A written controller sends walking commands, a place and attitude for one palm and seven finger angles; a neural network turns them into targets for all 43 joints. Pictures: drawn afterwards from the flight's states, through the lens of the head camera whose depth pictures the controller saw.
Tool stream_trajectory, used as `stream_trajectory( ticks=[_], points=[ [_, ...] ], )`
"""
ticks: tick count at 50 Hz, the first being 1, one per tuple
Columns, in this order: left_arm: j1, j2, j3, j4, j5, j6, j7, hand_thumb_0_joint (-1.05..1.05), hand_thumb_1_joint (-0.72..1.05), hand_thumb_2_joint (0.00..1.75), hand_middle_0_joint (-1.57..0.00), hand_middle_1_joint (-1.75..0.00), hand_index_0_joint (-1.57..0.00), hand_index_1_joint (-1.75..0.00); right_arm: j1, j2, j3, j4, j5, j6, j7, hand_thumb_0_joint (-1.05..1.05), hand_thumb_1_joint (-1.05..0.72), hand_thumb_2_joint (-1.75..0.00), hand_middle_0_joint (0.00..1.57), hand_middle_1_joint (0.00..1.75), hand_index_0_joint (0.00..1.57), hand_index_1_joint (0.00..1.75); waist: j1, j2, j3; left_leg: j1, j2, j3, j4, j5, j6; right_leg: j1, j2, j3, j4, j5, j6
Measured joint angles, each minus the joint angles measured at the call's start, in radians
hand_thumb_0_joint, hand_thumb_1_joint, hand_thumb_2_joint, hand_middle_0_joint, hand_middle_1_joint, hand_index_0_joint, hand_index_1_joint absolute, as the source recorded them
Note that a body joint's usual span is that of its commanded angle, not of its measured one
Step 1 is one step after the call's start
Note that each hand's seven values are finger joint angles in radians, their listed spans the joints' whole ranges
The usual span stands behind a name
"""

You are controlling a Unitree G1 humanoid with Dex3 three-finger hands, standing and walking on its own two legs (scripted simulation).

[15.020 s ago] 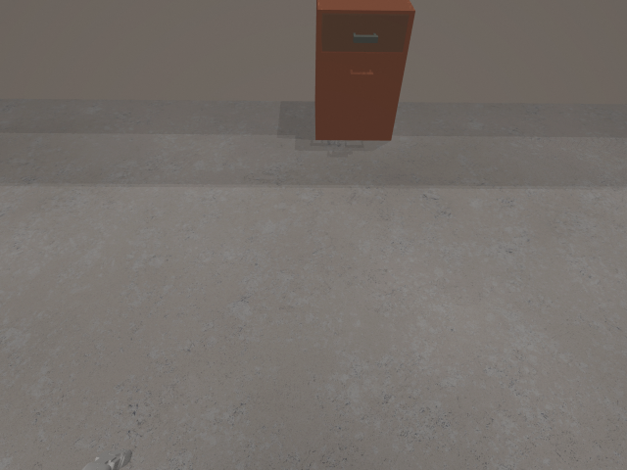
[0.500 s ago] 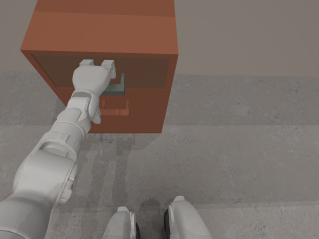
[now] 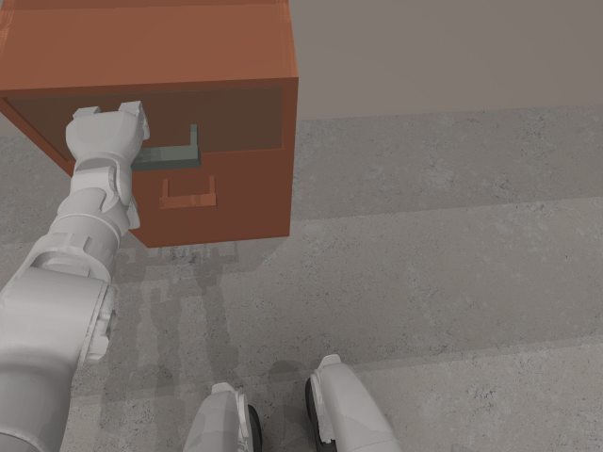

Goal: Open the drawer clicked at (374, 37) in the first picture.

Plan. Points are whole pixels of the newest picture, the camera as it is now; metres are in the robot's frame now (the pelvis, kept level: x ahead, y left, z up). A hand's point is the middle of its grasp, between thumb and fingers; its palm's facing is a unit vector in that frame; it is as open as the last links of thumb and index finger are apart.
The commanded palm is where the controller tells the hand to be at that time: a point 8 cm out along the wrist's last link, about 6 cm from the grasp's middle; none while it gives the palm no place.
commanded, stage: move the hooked fingers above the handle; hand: left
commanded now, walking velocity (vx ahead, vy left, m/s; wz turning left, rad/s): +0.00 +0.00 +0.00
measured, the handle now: (164, 145) +0.59 +0.13 -0.09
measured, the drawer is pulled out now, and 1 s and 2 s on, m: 0.00 0.00 0.00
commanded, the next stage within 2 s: none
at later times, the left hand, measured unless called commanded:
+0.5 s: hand (116, 150) +0.55 +0.18 -0.02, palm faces -0.08 +0.01 -1.00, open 13.6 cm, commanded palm +0.53 +0.17 +0.02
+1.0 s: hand (133, 153) +0.55 +0.16 -0.04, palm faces +0.08 -0.01 -1.00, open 13.8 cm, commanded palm +0.53 +0.17 +0.02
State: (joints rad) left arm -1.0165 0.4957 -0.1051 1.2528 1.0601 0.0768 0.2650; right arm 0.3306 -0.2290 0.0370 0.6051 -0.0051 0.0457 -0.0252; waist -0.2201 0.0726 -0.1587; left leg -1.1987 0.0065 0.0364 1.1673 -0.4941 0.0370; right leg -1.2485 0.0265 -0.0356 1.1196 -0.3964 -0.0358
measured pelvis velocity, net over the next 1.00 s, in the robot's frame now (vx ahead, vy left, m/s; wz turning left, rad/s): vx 0.01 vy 0.02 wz -0.01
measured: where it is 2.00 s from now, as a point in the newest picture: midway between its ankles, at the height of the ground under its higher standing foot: (288, 448)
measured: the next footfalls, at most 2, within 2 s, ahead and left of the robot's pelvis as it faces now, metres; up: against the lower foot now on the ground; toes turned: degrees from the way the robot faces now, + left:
none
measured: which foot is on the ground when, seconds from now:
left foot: down 0.00-1.00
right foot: down 0.00-1.00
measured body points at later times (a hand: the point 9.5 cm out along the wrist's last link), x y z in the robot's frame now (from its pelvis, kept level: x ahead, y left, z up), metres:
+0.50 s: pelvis +0.01 +0.02 +0.00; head +0.18 +0.00 +0.41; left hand +0.55 +0.18 +0.03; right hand +0.03 -0.23 -0.14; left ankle +0.02 +0.10 -0.63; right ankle +0.06 -0.10 -0.63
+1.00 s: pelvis +0.01 +0.02 -0.02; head +0.20 +0.01 +0.39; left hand +0.54 +0.16 +0.01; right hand +0.01 -0.24 -0.15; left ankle +0.02 +0.10 -0.63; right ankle +0.06 -0.10 -0.63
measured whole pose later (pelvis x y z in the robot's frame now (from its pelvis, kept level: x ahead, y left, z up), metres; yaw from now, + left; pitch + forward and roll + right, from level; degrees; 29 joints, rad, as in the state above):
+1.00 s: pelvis +0.01 +0.02 -0.02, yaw -1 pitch +33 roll -2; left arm -0.97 0.40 -0.01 1.08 1.18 0.06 0.57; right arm 0.28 -0.23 -0.02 0.66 -0.05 0.13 0.04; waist -0.18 0.09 -0.14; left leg -1.29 0.00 0.03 1.27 -0.55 0.06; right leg -1.32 0.02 -0.04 1.20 -0.44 -0.01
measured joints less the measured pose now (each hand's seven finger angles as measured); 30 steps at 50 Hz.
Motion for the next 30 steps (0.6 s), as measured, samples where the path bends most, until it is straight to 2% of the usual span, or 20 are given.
stream_trajectory(
  ticks=[2,5,7,9,12,14,17,20,24,27,30],
  points=[
    [0.014,-0.001,-0.033,-0.041,0.01,-0.079,-0.021,0.0,-0.49,0.3,-0.33,-1.2,-0.32,-1.23,0.029,-0.007,-0.018,0.025,-0.008,-0.015,0.001,0.0,-0.91,-0.9,0.21,0.3,0.2,0.3,0.015,-0.004,-0.012,-0.017,-0.004,-0.015,0.024,-0.012,-0.003,-0.009,-0.005,-0.014,0.019,-0.016,-0.003],
    [0.033,-0.023,-0.039,-0.104,0.021,-0.185,-0.012,0.0,-0.49,0.3,-0.33,-1.2,-0.32,-1.21,0.051,-0.021,-0.041,0.064,-0.023,-0.019,0.004,0.0,-0.91,-0.9,0.21,0.3,0.2,0.3,0.027,-0.01,-0.031,-0.053,-0.01,-0.032,0.068,-0.035,-0.004,-0.036,-0.012,-0.032,0.056,-0.041,-0.004],
    [0.044,-0.038,-0.014,-0.14,0.037,-0.241,0.025,0.0,-0.49,0.3,-0.33,-1.2,-0.32,-1.21,0.051,-0.031,-0.054,0.081,-0.034,-0.014,0.005,0.0,-0.91,-0.9,0.21,0.3,0.2,0.3,0.025,-0.012,-0.043,-0.083,-0.01,-0.038,0.097,-0.05,-0.003,-0.062,-0.013,-0.039,0.079,-0.055,-0.004],
    [0.049,-0.047,0.023,-0.159,0.064,-0.266,0.09,0.0,-0.49,0.3,-0.33,-1.2,-0.32,-1.21,0.043,-0.039,-0.064,0.086,-0.044,-0.006,0.007,0.0,-0.91,-0.9,0.21,0.3,0.2,0.3,0.017,-0.01,-0.053,-0.114,-0.008,-0.04,0.123,-0.063,-0.001,-0.091,-0.012,-0.041,0.1,-0.064,-0.002],
    [0.035,-0.047,0.074,-0.154,0.109,-0.236,0.211,0.0,-0.49,0.3,-0.34,-1.21,-0.32,-1.2,0.017,-0.041,-0.072,0.079,-0.054,0.008,0.017,0.0,-0.91,-0.9,0.2,0.3,0.2,0.3,0.002,-0.006,-0.049,-0.148,-0.004,-0.034,0.148,-0.074,0.003,-0.126,-0.008,-0.036,0.121,-0.07,0.002],
    [0.03,-0.062,0.083,-0.158,0.128,-0.202,0.282,0.0,-0.49,0.3,-0.4,-1.26,-0.32,-1.2,0.001,-0.039,-0.073,0.07,-0.056,0.019,0.03,0.0,-0.91,-0.9,0.2,0.3,0.2,0.3,0.004,-0.002,-0.038,-0.157,-0.004,-0.03,0.153,-0.075,0.006,-0.136,-0.008,-0.032,0.124,-0.068,0.006],
    [0.022,-0.09,0.081,-0.154,0.145,-0.114,0.334,0.0,-0.49,0.3,-0.42,-1.28,-0.35,-1.24,-0.031,-0.029,-0.061,0.058,-0.05,0.042,0.049,0.0,-0.91,-0.9,0.2,0.3,0.2,0.3,0.008,0.002,-0.015,-0.142,-0.003,-0.018,0.136,-0.066,0.011,-0.125,-0.006,-0.02,0.11,-0.056,0.012],
    [0.003,-0.096,0.077,-0.119,0.13,-0.005,0.312,0.0,-0.49,0.3,-0.4,-1.27,-0.36,-1.26,-0.063,-0.012,-0.04,0.042,-0.034,0.06,0.055,0.0,-0.91,-0.9,0.2,0.3,0.2,0.3,0.004,0.007,0.009,-0.099,-0.002,-0.005,0.095,-0.046,0.016,-0.088,-0.004,-0.006,0.072,-0.035,0.018],
    [-0.006,-0.063,0.088,-0.061,0.055,0.09,0.205,0.0,-0.49,0.3,-0.37,-1.24,-0.36,-1.26,-0.069,0.01,-0.015,0.02,-0.013,0.063,0.047,0.0,-0.91,-0.9,0.2,0.3,0.2,0.3,0.002,0.011,0.017,-0.024,-0.002,0.01,0.021,-0.018,0.02,-0.018,-0.001,0.01,0.005,-0.007,0.023],
    [-0.007,-0.031,0.042,-0.022,0.017,0.085,0.103,0.0,-0.49,0.3,-0.35,-1.22,-0.35,-1.24,-0.04,0.017,-0.007,0.015,-0.004,0.047,0.035,0.0,-0.91,-0.9,0.21,0.3,0.2,0.3,0.012,0.01,0.007,0.027,-0.004,0.007,-0.019,-0.007,0.019,0.034,-0.002,0.01,-0.034,0.002,0.023],
    [0.008,-0.028,-0.036,-0.029,-0.006,0.009,0.012,0.0,-0.49,0.3,-0.34,-1.21,-0.33,-1.22,0.002,0.012,-0.017,0.028,-0.01,0.028,0.029,0.0,-0.91,-0.9,0.21,0.3,0.2,0.3,0.027,0.003,-0.012,0.053,-0.009,-0.006,-0.028,-0.01,0.017,0.067,-0.006,-0.002,-0.046,-0.006,0.021]
  ],
)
